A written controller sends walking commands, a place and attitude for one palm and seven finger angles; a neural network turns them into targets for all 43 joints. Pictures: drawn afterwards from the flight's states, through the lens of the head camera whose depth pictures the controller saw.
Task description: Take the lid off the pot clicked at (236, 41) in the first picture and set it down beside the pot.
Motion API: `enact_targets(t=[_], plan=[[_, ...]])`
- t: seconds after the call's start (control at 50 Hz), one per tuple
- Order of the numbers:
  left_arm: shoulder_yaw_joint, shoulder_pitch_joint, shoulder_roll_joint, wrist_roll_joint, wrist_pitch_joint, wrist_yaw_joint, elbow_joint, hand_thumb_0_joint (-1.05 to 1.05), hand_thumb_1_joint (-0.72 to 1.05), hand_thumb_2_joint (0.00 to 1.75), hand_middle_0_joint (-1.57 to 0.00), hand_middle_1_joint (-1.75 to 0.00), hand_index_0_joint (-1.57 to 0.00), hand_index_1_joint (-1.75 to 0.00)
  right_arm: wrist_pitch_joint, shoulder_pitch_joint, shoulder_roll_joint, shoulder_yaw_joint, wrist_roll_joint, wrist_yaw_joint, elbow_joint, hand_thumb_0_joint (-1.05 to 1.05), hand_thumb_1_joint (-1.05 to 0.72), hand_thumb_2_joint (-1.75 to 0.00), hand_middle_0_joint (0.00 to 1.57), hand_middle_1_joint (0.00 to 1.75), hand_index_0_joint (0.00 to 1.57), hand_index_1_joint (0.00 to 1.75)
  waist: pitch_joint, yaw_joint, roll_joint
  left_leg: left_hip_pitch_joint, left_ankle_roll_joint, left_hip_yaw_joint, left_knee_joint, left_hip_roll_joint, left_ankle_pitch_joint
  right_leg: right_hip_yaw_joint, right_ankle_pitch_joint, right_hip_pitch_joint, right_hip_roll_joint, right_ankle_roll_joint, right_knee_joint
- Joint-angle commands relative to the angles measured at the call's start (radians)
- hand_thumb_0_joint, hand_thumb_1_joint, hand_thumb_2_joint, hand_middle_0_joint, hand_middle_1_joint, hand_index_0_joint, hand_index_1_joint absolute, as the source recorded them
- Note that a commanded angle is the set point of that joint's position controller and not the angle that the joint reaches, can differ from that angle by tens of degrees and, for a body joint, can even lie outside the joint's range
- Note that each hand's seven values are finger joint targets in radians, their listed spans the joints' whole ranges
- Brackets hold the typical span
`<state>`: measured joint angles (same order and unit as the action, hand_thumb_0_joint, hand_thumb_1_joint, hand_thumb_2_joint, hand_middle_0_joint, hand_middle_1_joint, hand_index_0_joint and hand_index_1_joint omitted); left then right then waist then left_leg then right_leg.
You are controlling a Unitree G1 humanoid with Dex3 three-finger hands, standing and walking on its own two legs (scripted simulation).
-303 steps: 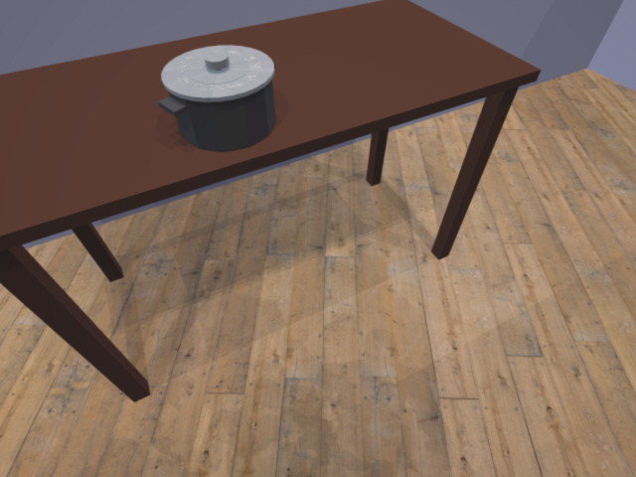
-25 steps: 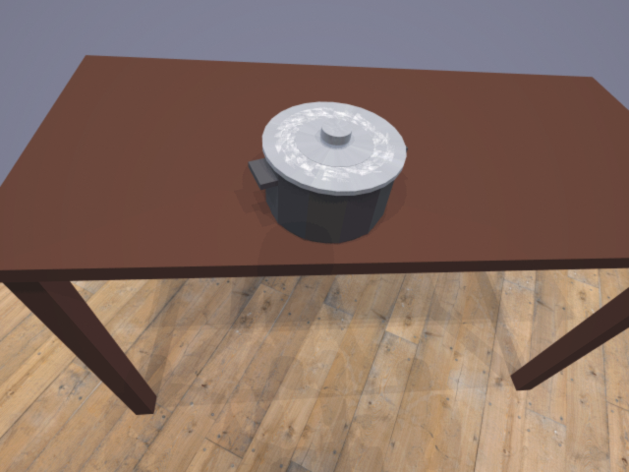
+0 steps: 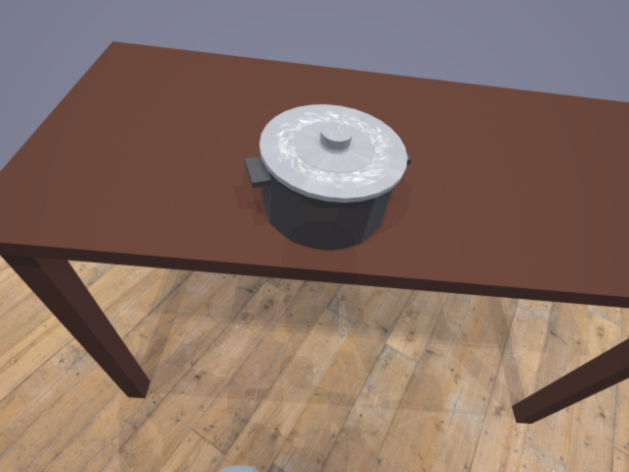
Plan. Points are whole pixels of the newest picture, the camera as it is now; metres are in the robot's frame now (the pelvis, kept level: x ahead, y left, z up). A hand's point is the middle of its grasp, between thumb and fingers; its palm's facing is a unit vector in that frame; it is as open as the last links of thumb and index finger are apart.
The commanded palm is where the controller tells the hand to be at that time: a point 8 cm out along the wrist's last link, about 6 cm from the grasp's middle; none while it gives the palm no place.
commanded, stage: shuffle to correct the standing spot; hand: left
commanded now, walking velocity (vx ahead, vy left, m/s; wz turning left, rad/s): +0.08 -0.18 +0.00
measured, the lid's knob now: (336, 136) +0.52 +0.03 +0.16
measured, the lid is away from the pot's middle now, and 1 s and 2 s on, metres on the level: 0.00 0.00 0.00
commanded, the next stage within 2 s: come to a stop and stand still in 0.48 s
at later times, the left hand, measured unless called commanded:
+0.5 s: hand out of the picture +0.12 +0.12 -0.17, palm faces +0.05 -0.97 -0.24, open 7.4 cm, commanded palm none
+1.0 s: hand out of the picture +0.09 +0.07 -0.17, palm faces +0.09 -0.97 -0.24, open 7.3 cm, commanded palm none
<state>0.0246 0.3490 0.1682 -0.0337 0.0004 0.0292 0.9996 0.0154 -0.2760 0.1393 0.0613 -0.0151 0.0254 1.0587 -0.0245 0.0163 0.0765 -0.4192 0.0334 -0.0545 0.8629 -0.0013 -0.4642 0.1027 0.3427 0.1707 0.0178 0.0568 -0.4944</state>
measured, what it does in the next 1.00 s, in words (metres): steps to the right: left foot, then right foot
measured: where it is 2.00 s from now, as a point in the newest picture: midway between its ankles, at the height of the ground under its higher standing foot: outside the picture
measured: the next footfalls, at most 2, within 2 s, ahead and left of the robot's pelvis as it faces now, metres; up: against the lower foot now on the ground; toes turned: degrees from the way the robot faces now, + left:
left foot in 0.08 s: +0.07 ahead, +0.09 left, +0.00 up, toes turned +4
right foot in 0.44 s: +0.10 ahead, -0.26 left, +0.00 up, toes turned +2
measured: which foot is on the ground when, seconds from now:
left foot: up 0.00-0.06, down 0.08-0.44, up 0.46-0.66, down 0.68-1.00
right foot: down 0.00-0.08, up 0.10-0.42, down 0.44-1.00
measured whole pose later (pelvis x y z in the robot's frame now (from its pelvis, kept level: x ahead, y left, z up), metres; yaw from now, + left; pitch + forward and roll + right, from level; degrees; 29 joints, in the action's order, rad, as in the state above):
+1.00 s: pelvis +0.07 -0.13 +0.00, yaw +3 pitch -1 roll +0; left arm 0.02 0.25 0.19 -0.02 0.01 0.05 1.00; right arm 0.01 -0.13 0.14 0.03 -0.01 0.03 0.98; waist -0.09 0.03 0.01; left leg -0.26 0.07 -0.09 0.48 0.03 -0.22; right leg 0.01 0.29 0.18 -0.03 -0.03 -0.48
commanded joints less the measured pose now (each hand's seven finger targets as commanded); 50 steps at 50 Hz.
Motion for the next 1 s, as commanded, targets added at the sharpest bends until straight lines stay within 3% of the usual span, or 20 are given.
enact_targets(t=[0.0,0.02,0.06,0.08,0.18,0.34,0.38,0.4,0.42,0.44,0.46,0.5,0.56,0.62,0.66,0.68,0.72,0.78,0.84,0.98], plan=[[0.022,0.063,0.112,0.005,-0.011,0.006,-0.015,0.00,0.90,0.90,-0.20,-0.30,-0.20,-0.30,-0.042,-0.019,0.019,-0.003,0.002,0.004,-0.061,0.00,-0.90,-0.90,0.20,0.30,0.20,0.30,-0.014,-0.025,0.014,0.138,-0.013,-0.049,-0.327,0.009,0.172,-0.134,-0.401,0.017,-0.185,0.106,0.026],[0.020,0.047,0.104,0.014,-0.011,-0.001,-0.022,0.00,0.90,0.90,-0.20,-0.30,-0.20,-0.30,-0.048,-0.072,0.034,0.003,0.001,0.005,-0.043,0.00,-0.90,-0.90,0.20,0.30,0.20,0.30,0.021,-0.047,0.000,0.267,0.001,-0.005,-0.409,-0.015,0.268,-0.096,-0.368,0.065,-0.135,0.062,-0.068],[0.010,0.046,0.049,0.016,-0.011,-0.008,-0.056,0.00,0.90,0.90,-0.20,-0.30,-0.20,-0.30,-0.050,-0.197,0.187,0.034,-0.011,0.024,-0.030,0.00,-0.90,-0.90,0.20,0.30,0.20,0.30,0.052,-0.094,-0.317,0.457,0.203,0.522,-0.539,-0.417,0.664,-0.022,0.208,0.367,-0.017,-0.030,-0.469],[0.022,-0.003,0.092,0.008,-0.001,-0.001,-0.083,0.00,0.90,0.90,-0.20,-0.30,-0.20,-0.30,-0.036,-0.221,0.212,0.035,-0.014,0.027,-0.032,0.00,-0.90,-0.90,0.20,0.30,0.20,0.30,0.029,-0.110,-0.218,0.389,0.266,0.545,-0.543,-0.469,0.743,-0.120,0.262,0.385,-0.030,-0.015,-0.605],[0.045,-0.048,0.075,0.012,0.018,-0.019,-0.078,0.00,0.90,0.90,-0.20,-0.30,-0.20,-0.30,-0.059,-0.024,0.129,0.012,-0.014,0.036,-0.077,0.00,-0.90,-0.90,0.20,0.30,0.20,0.30,-0.020,-0.018,-0.211,0.205,0.160,0.286,-0.563,-0.321,0.617,-0.188,0.098,0.342,-0.073,-0.040,-0.613],[0.040,-0.092,0.060,0.016,0.014,-0.043,-0.112,0.00,0.90,0.90,-0.20,-0.30,-0.20,-0.30,-0.034,-0.019,0.207,0.047,-0.024,0.017,-0.098,0.00,-0.90,-0.90,0.20,0.30,0.20,0.30,0.036,-0.039,-0.252,0.214,0.075,0.191,-0.513,-0.252,0.444,-0.037,0.052,0.164,-0.039,-0.067,-0.136],[0.052,-0.016,0.100,0.014,0.006,-0.043,-0.093,0.00,0.90,0.90,-0.20,-0.30,-0.20,-0.30,-0.025,-0.017,0.210,0.053,-0.019,0.014,-0.105,0.00,-0.90,-0.90,0.20,0.30,0.20,0.30,0.072,-0.004,-0.154,0.136,0.013,0.124,-0.372,-0.185,0.363,-0.022,-0.111,-0.013,-0.020,-0.068,0.064],[0.067,0.032,0.173,0.007,0.000,-0.035,-0.084,0.00,0.90,0.90,-0.20,-0.30,-0.20,-0.30,-0.024,-0.028,0.164,0.047,-0.007,0.011,-0.113,0.00,-0.90,-0.90,0.20,0.30,0.20,0.30,0.110,0.018,0.056,-0.003,-0.025,0.029,-0.203,-0.101,0.195,-0.153,-0.235,-0.173,-0.139,-0.041,0.131],[0.078,0.054,0.245,0.002,0.002,-0.026,-0.086,0.00,0.90,0.90,-0.20,-0.30,-0.20,-0.30,-0.021,-0.003,0.098,0.034,-0.006,0.006,-0.141,0.00,-0.90,-0.90,0.20,0.30,0.20,0.30,0.087,0.037,0.276,-0.173,-0.062,-0.057,-0.033,0.005,-0.115,-0.344,-0.417,-0.225,-0.302,0.066,0.149],[0.074,0.076,0.239,-0.001,0.006,-0.022,-0.096,0.00,0.90,0.90,-0.20,-0.30,-0.20,-0.30,-0.012,0.048,0.122,0.031,-0.004,0.014,-0.156,0.00,-0.90,-0.90,0.20,0.30,0.20,0.30,0.080,0.074,0.255,-0.192,-0.049,-0.002,0.140,-0.003,-0.240,-0.389,-0.450,-0.178,-0.347,0.157,0.155],[0.062,0.040,0.215,-0.008,0.015,-0.019,-0.115,0.00,0.90,0.90,-0.20,-0.30,-0.20,-0.30,-0.012,0.050,0.108,0.030,-0.004,0.010,-0.162,0.00,-0.90,-0.90,0.20,0.30,0.20,0.30,0.020,0.050,0.158,-0.202,-0.039,-0.001,0.214,-0.006,-0.211,-0.340,-0.409,-0.106,-0.316,0.182,0.150],[0.066,-0.058,0.186,-0.007,0.022,-0.015,-0.130,0.00,0.90,0.90,-0.20,-0.30,-0.20,-0.30,-0.003,0.014,0.143,0.041,-0.002,0.013,-0.128,0.00,-0.90,-0.90,0.20,0.30,0.20,0.30,0.042,0.009,0.258,-0.156,-0.036,0.002,0.241,-0.029,-0.141,-0.286,-0.357,-0.053,-0.235,0.167,0.119],[0.055,-0.094,0.168,-0.009,0.020,0.000,-0.146,0.00,0.90,0.90,-0.20,-0.30,-0.20,-0.30,-0.010,0.035,0.095,0.021,0.002,0.009,-0.130,0.00,-0.90,-0.90,0.20,0.30,0.20,0.30,0.003,-0.017,0.117,-0.044,-0.042,-0.030,0.034,-0.020,-0.074,-0.247,-0.464,0.042,-0.232,0.164,0.079],[0.038,-0.084,0.135,0.020,0.006,0.009,-0.108,0.00,0.90,0.90,-0.20,-0.30,-0.20,-0.30,-0.031,-0.029,0.041,-0.007,0.000,0.003,-0.085,0.00,-0.90,-0.90,0.20,0.30,0.20,0.30,0.046,-0.043,-0.045,0.266,-0.048,-0.015,-0.377,-0.002,0.265,-0.202,-0.341,0.121,-0.174,0.059,-0.002],[0.022,-0.035,0.076,0.031,0.005,0.004,-0.097,0.00,0.90,0.90,-0.20,-0.30,-0.20,-0.30,-0.050,-0.019,0.131,-0.006,-0.002,0.008,-0.101,0.00,-0.90,-0.90,0.20,0.30,0.20,0.30,0.042,-0.022,-0.315,0.300,0.060,0.284,-0.512,-0.235,0.564,-0.114,-0.068,0.162,-0.063,-0.046,-0.095],[0.018,-0.037,0.073,0.031,0.009,0.007,-0.084,0.00,0.90,0.90,-0.20,-0.30,-0.20,-0.30,-0.039,0.004,0.153,-0.006,-0.003,0.008,-0.105,0.00,-0.90,-0.90,0.20,0.30,0.20,0.30,0.024,-0.016,-0.308,0.206,0.132,0.319,-0.554,-0.305,0.643,-0.092,0.124,0.085,-0.050,-0.059,-0.142],[0.016,-0.042,0.084,0.026,0.019,0.012,-0.054,0.00,0.90,0.90,-0.20,-0.30,-0.20,-0.30,-0.040,0.071,0.135,-0.016,-0.002,0.020,-0.099,0.00,-0.90,-0.90,0.20,0.30,0.20,0.30,-0.008,0.015,-0.388,0.167,0.132,0.267,-0.583,-0.252,0.650,-0.113,0.151,0.050,-0.061,-0.056,-0.156],[0.011,-0.032,0.096,0.021,0.011,0.016,-0.020,0.00,0.90,0.90,-0.20,-0.30,-0.20,-0.30,-0.037,0.061,0.117,-0.022,0.007,0.026,-0.088,0.00,-0.90,-0.90,0.20,0.30,0.20,0.30,0.029,0.014,-0.255,0.281,0.104,0.189,-0.486,-0.206,0.874,-0.117,-0.027,0.029,-0.084,-0.057,-0.019],[0.014,-0.030,0.119,0.019,-0.004,0.023,-0.020,0.00,0.90,0.90,-0.20,-0.30,-0.20,-0.30,-0.030,0.046,0.136,-0.002,0.015,0.021,-0.098,0.00,-0.90,-0.90,0.20,0.30,0.20,0.30,0.072,-0.002,-0.058,0.337,0.035,0.133,-0.413,-0.144,0.772,-0.167,-0.407,0.009,-0.134,-0.045,0.074],[0.023,-0.050,0.141,0.010,0.000,0.020,-0.052,0.00,0.90,0.90,-0.20,-0.30,-0.20,-0.30,-0.008,0.075,0.128,0.009,0.007,-0.001,-0.117,0.00,-0.90,-0.90,0.20,0.30,0.20,0.30,0.060,-0.012,-0.001,0.277,0.002,0.094,-0.410,-0.098,0.380,-0.223,-0.334,0.062,-0.189,-0.009,0.094]])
